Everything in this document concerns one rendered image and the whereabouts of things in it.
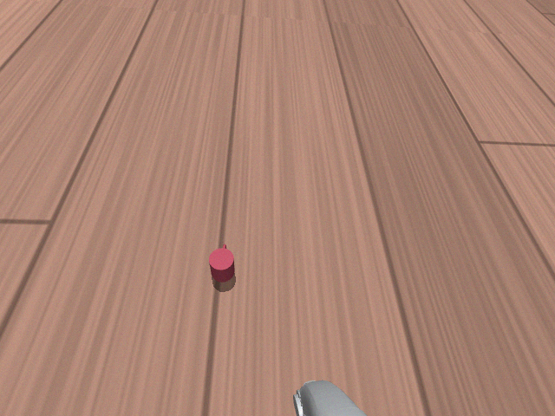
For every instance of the mug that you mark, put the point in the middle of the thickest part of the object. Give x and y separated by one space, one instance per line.
222 264

